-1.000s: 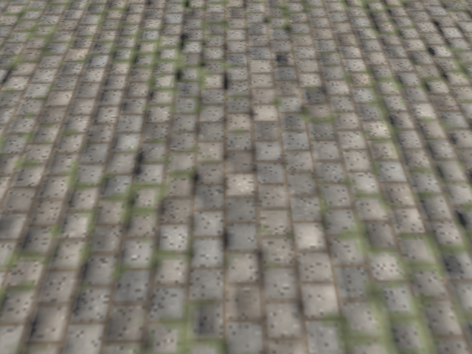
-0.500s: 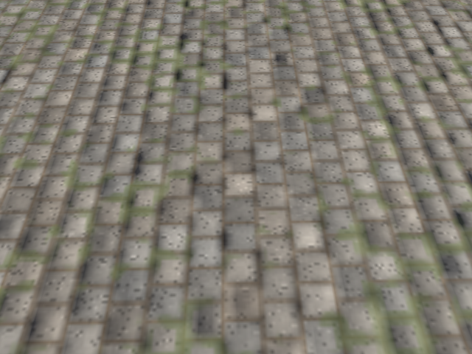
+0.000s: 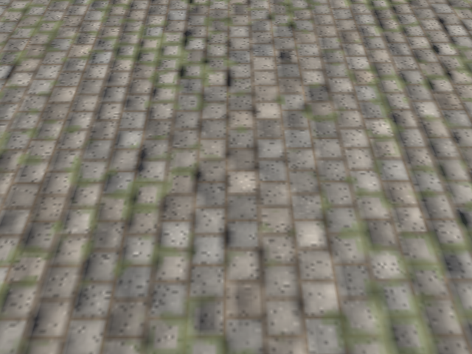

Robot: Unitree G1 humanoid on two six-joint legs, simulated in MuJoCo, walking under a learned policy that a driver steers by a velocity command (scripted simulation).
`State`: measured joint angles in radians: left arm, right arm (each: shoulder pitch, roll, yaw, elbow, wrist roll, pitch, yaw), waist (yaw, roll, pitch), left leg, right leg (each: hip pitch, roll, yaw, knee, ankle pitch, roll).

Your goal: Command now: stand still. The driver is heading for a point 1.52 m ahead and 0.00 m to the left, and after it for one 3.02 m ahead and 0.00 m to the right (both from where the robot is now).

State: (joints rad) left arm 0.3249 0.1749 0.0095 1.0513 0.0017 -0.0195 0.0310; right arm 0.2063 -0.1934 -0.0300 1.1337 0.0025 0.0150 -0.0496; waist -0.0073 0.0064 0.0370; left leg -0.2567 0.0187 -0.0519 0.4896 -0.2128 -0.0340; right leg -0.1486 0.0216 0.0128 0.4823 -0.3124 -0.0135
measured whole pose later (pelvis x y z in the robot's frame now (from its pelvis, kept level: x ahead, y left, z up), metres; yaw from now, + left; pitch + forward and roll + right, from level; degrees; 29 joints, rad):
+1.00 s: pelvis +0.38 -0.02 +0.00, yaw +0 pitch +0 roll -1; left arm 0.23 0.24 0.05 0.97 0.00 -0.11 -0.05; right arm 0.25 -0.26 -0.05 0.95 0.03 -0.10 -0.02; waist 0.02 0.03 0.03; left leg -0.51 0.10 -0.04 1.19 -0.29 0.06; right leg -0.24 0.07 -0.08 0.37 -0.13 -0.08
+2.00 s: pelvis +0.96 -0.01 -0.01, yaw -1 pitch +2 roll +1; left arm 0.05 0.24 0.06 0.87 -0.01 -0.11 -0.04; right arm 0.37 -0.25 -0.05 1.01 0.02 -0.07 0.00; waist -0.03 0.01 0.03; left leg -0.17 -0.01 -0.03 0.97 -0.50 0.03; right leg -0.47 0.01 -0.06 0.57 -0.14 -0.06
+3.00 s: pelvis +1.41 +0.03 +0.00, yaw +0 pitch +1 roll +1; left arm 0.11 0.22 0.06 0.97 0.01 -0.02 0.02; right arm 0.18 -0.23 -0.04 1.00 -0.01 -0.05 -0.01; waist -0.02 0.00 0.00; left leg -0.16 -0.03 0.07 0.46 -0.31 0.03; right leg -0.36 -0.04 0.01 0.50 -0.16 0.01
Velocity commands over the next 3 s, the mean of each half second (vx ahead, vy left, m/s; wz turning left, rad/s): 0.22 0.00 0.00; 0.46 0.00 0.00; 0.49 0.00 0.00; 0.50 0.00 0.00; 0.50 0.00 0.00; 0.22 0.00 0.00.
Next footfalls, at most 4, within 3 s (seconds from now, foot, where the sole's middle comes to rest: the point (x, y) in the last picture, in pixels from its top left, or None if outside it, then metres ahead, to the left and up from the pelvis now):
0.80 right None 0.46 -0.10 -0.77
1.36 left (205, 268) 0.78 0.13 -0.77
1.92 right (273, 190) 1.10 -0.11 -0.77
2.48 left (211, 132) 1.41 0.13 -0.77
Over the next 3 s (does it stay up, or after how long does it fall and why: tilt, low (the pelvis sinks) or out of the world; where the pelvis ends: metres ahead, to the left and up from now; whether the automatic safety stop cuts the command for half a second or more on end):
stays up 1.41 0.03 0.00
